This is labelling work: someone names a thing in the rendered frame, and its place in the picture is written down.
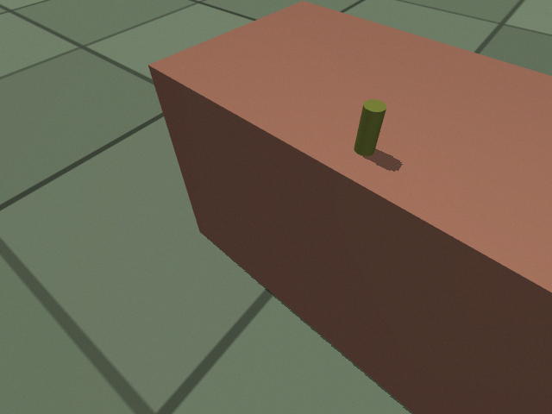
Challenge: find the can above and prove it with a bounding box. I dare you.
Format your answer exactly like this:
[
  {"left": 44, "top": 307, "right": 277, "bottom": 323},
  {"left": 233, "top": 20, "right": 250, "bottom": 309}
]
[{"left": 354, "top": 99, "right": 386, "bottom": 156}]

